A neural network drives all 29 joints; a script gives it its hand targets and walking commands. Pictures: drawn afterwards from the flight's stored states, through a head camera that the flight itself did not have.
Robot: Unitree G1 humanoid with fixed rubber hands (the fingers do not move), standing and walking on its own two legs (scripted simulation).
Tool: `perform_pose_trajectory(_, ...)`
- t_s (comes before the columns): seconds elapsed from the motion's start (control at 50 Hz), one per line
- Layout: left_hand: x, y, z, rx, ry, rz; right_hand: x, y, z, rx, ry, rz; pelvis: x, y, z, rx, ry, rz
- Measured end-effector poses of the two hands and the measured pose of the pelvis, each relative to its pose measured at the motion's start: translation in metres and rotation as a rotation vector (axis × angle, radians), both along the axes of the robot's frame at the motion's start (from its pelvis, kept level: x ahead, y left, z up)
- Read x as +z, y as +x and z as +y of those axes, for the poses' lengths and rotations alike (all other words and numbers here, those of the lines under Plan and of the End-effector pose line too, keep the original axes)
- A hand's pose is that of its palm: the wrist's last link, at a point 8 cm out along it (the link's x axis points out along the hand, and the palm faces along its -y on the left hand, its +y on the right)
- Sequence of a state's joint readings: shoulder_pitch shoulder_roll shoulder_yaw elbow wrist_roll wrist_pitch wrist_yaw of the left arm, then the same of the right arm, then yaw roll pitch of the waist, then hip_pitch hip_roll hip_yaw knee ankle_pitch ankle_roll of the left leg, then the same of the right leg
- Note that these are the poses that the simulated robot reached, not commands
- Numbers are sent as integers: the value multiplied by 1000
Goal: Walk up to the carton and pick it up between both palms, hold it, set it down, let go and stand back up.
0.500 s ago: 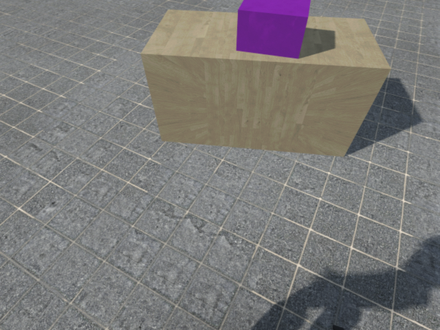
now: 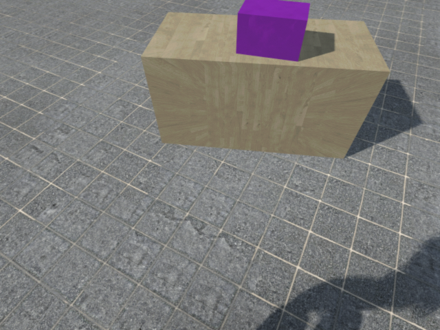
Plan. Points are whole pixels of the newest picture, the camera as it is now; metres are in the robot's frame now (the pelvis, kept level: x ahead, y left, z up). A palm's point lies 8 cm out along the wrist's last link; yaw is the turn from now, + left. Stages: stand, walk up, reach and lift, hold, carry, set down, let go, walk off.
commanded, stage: stand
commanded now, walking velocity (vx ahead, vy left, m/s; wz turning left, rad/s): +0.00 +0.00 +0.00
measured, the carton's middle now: (272, 28) +1.35 -0.27 -0.09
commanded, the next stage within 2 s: walk up in 0.06 s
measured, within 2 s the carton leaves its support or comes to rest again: neither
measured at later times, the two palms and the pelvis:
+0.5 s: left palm out of the picture +0.08 +0.21 -0.14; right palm out of the picture -0.03 -0.29 -0.15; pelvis +0.05 -0.05 -0.01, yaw -8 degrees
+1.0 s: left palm (166, 277) +0.26 +0.14 -0.17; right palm (352, 210) +0.40 -0.34 -0.15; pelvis +0.30 -0.10 -0.04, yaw -8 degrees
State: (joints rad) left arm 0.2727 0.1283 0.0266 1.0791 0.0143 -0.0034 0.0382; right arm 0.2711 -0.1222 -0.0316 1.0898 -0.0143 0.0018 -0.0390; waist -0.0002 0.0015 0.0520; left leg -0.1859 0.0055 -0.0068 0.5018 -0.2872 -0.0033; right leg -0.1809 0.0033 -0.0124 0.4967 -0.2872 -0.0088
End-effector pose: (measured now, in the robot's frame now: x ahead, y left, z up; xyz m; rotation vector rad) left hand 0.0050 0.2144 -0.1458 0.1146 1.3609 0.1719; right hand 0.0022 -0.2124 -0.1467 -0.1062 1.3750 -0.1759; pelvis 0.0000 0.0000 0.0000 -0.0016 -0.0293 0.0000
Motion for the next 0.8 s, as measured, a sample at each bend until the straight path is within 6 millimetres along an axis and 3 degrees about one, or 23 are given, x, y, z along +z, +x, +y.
perform_pose_trajectory(0.26,-2,-20,-15,15,-27,99,-3,-24,13,0,39,105,1,2,-3,-4,6,14)
perform_pose_trajectory(0.34,0,-16,-10,-63,-14,120,-1,-23,-2,-36,17,47,-1,13,-9,-51,13,21)
perform_pose_trajectory(0.4,4,9,-4,-136,17,105,1,-31,-25,-77,-22,41,-2,23,-21,-85,14,19)
perform_pose_trajectory(0.46,10,48,-3,-171,54,38,-1,-37,-52,-93,-42,76,-5,40,-37,-116,18,10)
perform_pose_trajectory(0.54,4,102,-13,-199,115,-64,-21,-26,-97,-83,-55,117,-25,68,-66,-149,9,1)
perform_pose_trajectory(0.58,-2,118,-23,-175,132,-100,-29,-6,-116,-60,-57,120,-34,82,-77,-142,-5,-1)
perform_pose_trajectory(0.62,-2,125,-34,-144,133,-104,-29,28,-129,-30,-60,77,-34,97,-83,-134,-11,-6)
perform_pose_trajectory(0.7,5,135,-57,-130,106,-73,-13,122,-142,40,-60,-93,-22,132,-93,-120,-15,-13)
perform_pose_trajectory(0.8,9,151,-81,-129,42,-10,14,241,-141,96,-53,-287,-11,181,-101,-126,-12,-14)
